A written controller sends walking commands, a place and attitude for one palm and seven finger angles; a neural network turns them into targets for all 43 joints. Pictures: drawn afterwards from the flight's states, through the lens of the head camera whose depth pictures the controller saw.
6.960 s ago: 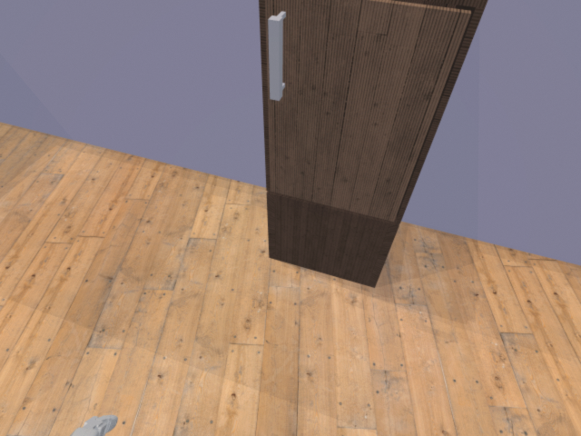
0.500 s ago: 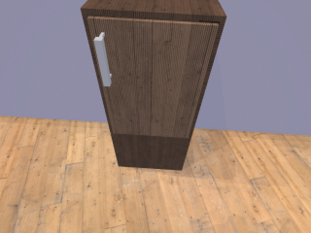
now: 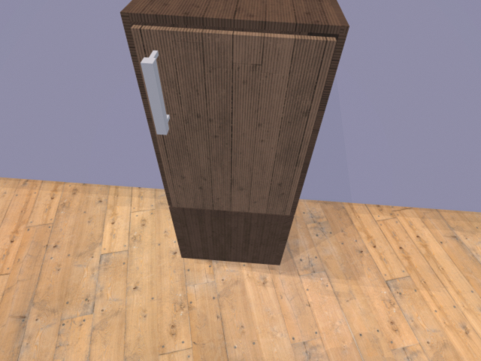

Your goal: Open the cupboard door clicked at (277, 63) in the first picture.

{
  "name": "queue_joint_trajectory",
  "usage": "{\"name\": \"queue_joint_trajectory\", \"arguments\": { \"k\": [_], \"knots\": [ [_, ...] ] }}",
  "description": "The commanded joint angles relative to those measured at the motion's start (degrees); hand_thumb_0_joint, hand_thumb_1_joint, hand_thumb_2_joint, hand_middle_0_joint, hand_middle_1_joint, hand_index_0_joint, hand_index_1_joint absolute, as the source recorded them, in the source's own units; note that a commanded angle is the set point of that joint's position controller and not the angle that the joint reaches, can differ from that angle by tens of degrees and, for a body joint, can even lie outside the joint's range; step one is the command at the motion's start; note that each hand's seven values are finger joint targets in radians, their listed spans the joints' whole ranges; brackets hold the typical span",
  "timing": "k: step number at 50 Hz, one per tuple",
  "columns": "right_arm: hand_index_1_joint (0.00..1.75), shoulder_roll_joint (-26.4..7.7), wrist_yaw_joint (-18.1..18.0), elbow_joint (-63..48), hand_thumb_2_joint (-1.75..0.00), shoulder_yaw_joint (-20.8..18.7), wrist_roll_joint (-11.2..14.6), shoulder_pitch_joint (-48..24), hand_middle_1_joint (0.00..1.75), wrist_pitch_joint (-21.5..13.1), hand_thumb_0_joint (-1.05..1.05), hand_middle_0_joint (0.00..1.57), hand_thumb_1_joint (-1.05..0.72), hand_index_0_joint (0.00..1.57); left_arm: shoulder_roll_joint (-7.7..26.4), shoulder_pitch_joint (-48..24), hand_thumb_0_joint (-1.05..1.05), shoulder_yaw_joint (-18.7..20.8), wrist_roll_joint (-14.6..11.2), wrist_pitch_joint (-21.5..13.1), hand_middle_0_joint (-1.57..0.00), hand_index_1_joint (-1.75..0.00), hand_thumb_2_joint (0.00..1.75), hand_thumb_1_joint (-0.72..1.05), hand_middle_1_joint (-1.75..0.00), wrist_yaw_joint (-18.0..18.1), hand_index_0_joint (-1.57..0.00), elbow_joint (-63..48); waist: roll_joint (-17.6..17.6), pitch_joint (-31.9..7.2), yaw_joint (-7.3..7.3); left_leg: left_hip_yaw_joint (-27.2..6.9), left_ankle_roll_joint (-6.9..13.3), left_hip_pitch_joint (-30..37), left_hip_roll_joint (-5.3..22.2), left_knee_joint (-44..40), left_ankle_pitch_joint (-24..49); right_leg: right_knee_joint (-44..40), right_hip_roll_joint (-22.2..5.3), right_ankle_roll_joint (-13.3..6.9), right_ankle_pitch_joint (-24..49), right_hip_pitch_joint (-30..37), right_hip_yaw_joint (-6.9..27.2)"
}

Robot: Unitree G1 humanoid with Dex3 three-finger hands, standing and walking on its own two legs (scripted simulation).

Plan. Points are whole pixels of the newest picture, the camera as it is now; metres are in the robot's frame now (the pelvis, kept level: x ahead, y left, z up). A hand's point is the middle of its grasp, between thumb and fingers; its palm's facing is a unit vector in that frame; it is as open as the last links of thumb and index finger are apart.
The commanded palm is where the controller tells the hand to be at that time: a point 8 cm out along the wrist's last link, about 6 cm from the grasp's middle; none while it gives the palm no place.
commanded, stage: look again from close up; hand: left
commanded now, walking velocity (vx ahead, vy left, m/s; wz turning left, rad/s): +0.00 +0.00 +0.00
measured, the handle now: (158, 94) +0.62 +0.23 +0.11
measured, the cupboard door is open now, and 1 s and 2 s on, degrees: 0 0 0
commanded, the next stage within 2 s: shuffle to correct the standing spot in 0.08 s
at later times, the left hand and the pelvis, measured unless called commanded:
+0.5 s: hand out of the picture -0.03 +0.17 -0.19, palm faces +0.14 -0.98 -0.14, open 7.4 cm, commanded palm none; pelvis +0.04 +0.02 -0.01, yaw +2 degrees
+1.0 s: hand (152, 350) +0.18 +0.18 -0.18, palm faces +0.04 -0.97 -0.25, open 7.4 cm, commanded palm none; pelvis +0.10 +0.00 -0.02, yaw +2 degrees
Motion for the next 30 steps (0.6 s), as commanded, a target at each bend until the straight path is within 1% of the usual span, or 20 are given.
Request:
{"name": "queue_joint_trajectory", "arguments": {
  "k": [1, 3, 9, 11, 13, 15, 16, 17, 18, 20, 21, 22, 23, 24, 25, 26, 27, 28, 29, 30],
  "knots": [
    [0.30, -5.04, 0.02, -1.53, -0.90, -1.02, -0.06, 3.51, 0.30, -0.59, 0.00, 0.20, -0.90, 0.20, 4.93, 4.66, 0.00, 0.89, -0.33, -0.79, -0.20, -0.30, 0.90, 0.90, -0.30, 0.08, -0.20, -1.35, 1.21, 3.21, -0.08, -5.08, 1.43, -0.36, 4.88, -4.31, 5.03, -6.06, -6.95, -0.43, 5.71, -2.47, 6.89],
    [0.30, -5.02, 0.00, -1.44, -0.90, -1.01, -0.05, 3.49, 0.30, -0.51, 0.00, 0.20, -0.90, 0.20, 4.81, 4.60, 0.00, 0.90, -0.29, -0.73, -0.20, -0.30, 0.90, 0.90, -0.30, 0.10, -0.20, -1.26, 1.26, 3.96, -0.06, -4.96, 1.33, -0.71, 4.79, -4.24, 4.51, -6.30, -6.95, -0.39, 4.97, -2.80, 6.80],
    [0.30, -5.06, -0.05, -1.42, -0.90, -0.90, -0.06, 3.66, 0.30, -0.59, 0.00, 0.20, -0.90, 0.20, 4.91, 4.54, 0.00, 0.95, -0.32, -0.77, -0.20, -0.30, 0.90, 0.90, -0.30, 0.06, -0.20, -1.23, 1.11, 3.35, -0.09, -5.18, 1.34, -0.40, 4.91, -4.38, 5.76, -5.97, -6.83, -0.42, 6.20, -2.03, 6.51],
    [0.30, -4.93, 0.11, -1.17, -0.90, -0.94, -0.27, 4.57, 0.30, -0.29, 0.00, 0.20, -0.90, 0.20, 4.79, 5.34, 0.00, 1.23, -0.12, -0.59, -0.20, -0.30, 0.90, 0.90, -0.30, -0.04, -0.20, -0.97, 0.54, 3.14, 0.16, -4.25, 1.36, -1.42, 4.04, -3.25, -0.49, -5.99, -7.15, -0.95, -1.50, -1.61, 6.98],
    [0.30, -4.89, 0.45, -1.68, -0.90, -1.12, -0.52, 4.32, 0.30, 0.14, 0.00, 0.20, -0.90, 0.20, 5.67, 6.19, 0.00, 1.90, 0.10, -0.17, -0.20, -0.30, 0.90, 0.90, -0.30, -0.21, -0.20, -1.20, -0.51, 5.23, 0.72, -3.15, 1.48, -5.17, 2.40, -1.08, -7.36, -7.69, -8.22, -2.09, -11.52, -2.09, 9.42],
    [0.30, -4.27, 0.80, -2.81, -0.90, -1.23, -0.74, 3.58, 0.30, 0.39, 0.00, 0.20, -0.90, 0.20, 7.02, 7.61, 0.00, 2.74, 0.08, 0.04, -0.20, -0.30, 0.90, 0.90, -0.30, -0.38, -0.20, -1.40, -4.50, 7.34, 1.57, -0.84, 1.07, -10.45, 0.45, 4.65, -9.26, -11.39, -11.23, -4.07, -19.00, -1.00, 14.07],
    [0.30, -4.06, 0.93, -3.34, -0.90, -1.40, -0.83, 3.21, 0.30, 0.48, 0.00, 0.20, -0.90, 0.20, 7.60, 8.30, 0.00, 3.21, 0.09, 0.05, -0.20, -0.30, 0.90, 0.90, -0.30, -0.31, -0.20, -1.57, -6.62, 8.20, 1.80, 0.24, 0.92, -12.38, 0.42, 8.73, -9.28, -13.68, -13.73, -5.45, -21.62, -1.15, 16.93],
    [0.30, -4.13, 1.00, -3.91, -0.90, -1.53, -0.95, 2.66, 0.30, 0.58, 0.00, 0.20, -0.90, 0.20, 7.89, 9.01, 0.00, 3.58, 0.18, 0.08, -0.20, -0.30, 0.90, 0.90, -0.30, -0.22, -0.20, -1.67, -6.78, 9.07, 2.02, 0.51, 0.97, -14.04, 0.79, 12.04, -9.74, -15.28, -15.91, -6.84, -22.73, -1.26, 19.38],
    [0.30, -4.05, 1.17, -4.53, -0.90, -1.63, -0.97, 2.20, 0.30, 0.45, 0.00, 0.20, -0.90, 0.20, 7.92, 9.12, 0.00, 3.84, 0.28, -0.12, -0.20, -0.30, 0.90, 0.90, -0.30, -0.17, -0.20, -2.02, -5.90, 9.94, 2.04, 0.08, 1.06, -15.45, 1.43, 14.43, -10.17, -15.63, -17.27, -8.01, -20.92, -1.43, 20.31],
    [0.30, -3.59, 1.47, -5.44, -0.90, -1.73, -0.85, 1.92, 0.30, -0.10, 0.00, 0.20, -0.90, 0.20, 7.74, 9.35, 0.00, 4.22, 0.56, -0.71, -0.20, -0.30, 0.90, 0.90, -0.30, -0.22, -0.20, -2.32, -4.14, 9.84, 1.81, -0.35, 1.26, -16.06, 2.22, 14.82, -11.32, -14.11, -18.53, -9.51, -13.87, -0.59, 19.50],
    [0.30, -3.20, 1.58, -5.46, -0.90, -1.78, -0.74, 2.52, 0.30, -0.40, 0.00, 0.20, -0.90, 0.20, 7.73, 8.91, 0.00, 4.37, 0.66, -0.94, -0.20, -0.30, 0.90, 0.90, -0.30, -0.29, -0.20, -2.35, -4.04, 9.00, 1.21, -0.03, 1.24, -13.90, 2.23, 12.06, -10.99, -12.04, -18.19, -9.43, -9.44, -0.80, 17.68],
    [0.30, -2.91, 1.59, -4.85, -0.90, -1.80, -0.57, 4.80, 0.30, -0.66, 0.00, 0.20, -0.90, 0.20, 7.70, 7.77, 0.00, 4.37, 0.65, -0.96, -0.20, -0.30, 0.90, 0.90, -0.30, -0.30, -0.20, -2.56, -3.04, 8.37, -0.02, 0.79, 1.32, -9.10, 2.06, 7.67, -9.16, -8.98, -17.25, -8.60, -6.80, -3.05, 14.70],
    [0.30, -2.55, 1.49, -3.80, -0.90, -1.60, -0.48, 8.08, 0.30, -1.13, 0.00, 0.20, -0.90, 0.20, 7.07, 6.52, 0.00, 4.28, 0.52, -0.82, -0.20, -0.30, 0.90, 0.90, -0.30, -0.50, -0.20, -2.88, -1.14, 6.77, -1.39, 1.23, 1.55, -2.14, 1.31, 2.18, -6.24, -4.32, -13.94, -6.84, -5.00, -6.39, 10.10],
    [0.30, -4.51, 1.09, -2.29, -0.90, -1.87, -0.61, 12.85, 0.30, -1.67, 0.00, 0.20, -0.90, 0.20, 5.09, 5.48, 0.00, 3.83, 0.38, -0.60, -0.20, -0.30, 0.90, 0.90, -0.30, -0.78, -0.20, -3.28, 5.59, 5.56, -3.03, -3.70, 3.14, 4.68, 4.13, -2.62, -2.15, 5.11, -7.97, -4.38, -4.52, -10.73, 4.50],
    [0.30, -8.92, 0.44, -0.90, -0.90, -2.89, -1.17, 17.85, 0.30, -1.91, 0.00, 0.20, -0.90, 0.20, 2.52, 5.20, 0.00, 3.37, 0.11, -0.71, -0.20, -0.30, 0.90, 0.90, -0.30, -1.11, -0.20, -4.08, 17.11, 3.20, -4.13, -17.63, 8.04, 11.81, 14.72, -7.85, -0.11, 18.87, -1.93, -1.36, -11.09, -20.05, -2.79],
    [0.30, -9.58, 0.10, -0.40, -0.90, -2.97, -1.10, 20.47, 0.30, -1.53, 0.00, 0.20, -0.90, 0.20, 2.47, 1.55, 0.00, 2.93, 0.69, -1.00, -0.20, -0.30, 0.90, 0.90, -0.30, -1.03, -0.20, -5.71, 17.26, 4.83, -5.29, -23.35, 12.28, 13.11, 19.87, -12.09, 2.58, 30.86, -0.54, -1.11, -19.04, -26.82, -2.36],
    [0.30, -8.47, -0.08, -0.75, -0.90, -2.51, -0.95, 19.58, 0.30, -1.64, 0.00, 0.20, -0.90, 0.20, 3.26, -0.22, 0.00, 3.22, 1.02, -0.88, -0.20, -0.30, 0.90, 0.90, -0.30, -0.98, -0.20, -5.91, 15.33, 6.42, -5.03, -22.69, 13.63, 11.04, 20.68, -12.07, 5.00, 37.98, -3.12, -1.63, -17.66, -28.84, 0.59],
    [0.30, -5.95, -0.17, -1.39, -0.90, -1.93, -0.72, 17.48, 0.30, -2.07, 0.00, 0.20, -0.90, 0.20, 3.19, -0.76, 0.00, 3.41, 0.95, -1.02, -0.20, -0.30, 0.90, 0.90, -0.30, -1.23, -0.20, -5.53, 8.78, 8.11, -3.94, -20.52, 14.05, 8.08, 19.75, -12.25, 7.89, 40.93, -4.59, -1.52, -13.94, -29.98, 1.64],
    [0.30, -5.05, -0.24, -2.14, -0.90, -1.51, -0.73, 14.88, 0.30, -2.46, 0.00, 0.20, -0.90, 0.20, 2.17, -0.41, 0.00, 3.32, 0.88, -1.09, -0.20, -0.30, 0.90, 0.90, -0.30, -1.44, -0.20, -4.98, 4.83, 8.14, -2.62, -17.40, 13.44, 6.56, 18.76, -11.84, 13.53, 41.47, -5.65, -0.95, -10.58, -29.38, 2.31],
    [0.30, -4.46, -0.41, -2.69, -0.90, -1.10, -0.69, 13.70, 0.30, -2.86, 0.00, 0.20, -0.90, 0.20, 0.98, 0.09, 0.00, 2.94, 0.76, -0.88, -0.20, -0.30, 0.90, 0.90, -0.30, -1.48, -0.20, -4.41, 1.61, 7.42, -1.78, -13.92, 12.33, 5.01, 17.42, -11.33, 22.76, 40.68, -5.99, 0.04, -7.38, -26.83, 2.39]
  ]
}}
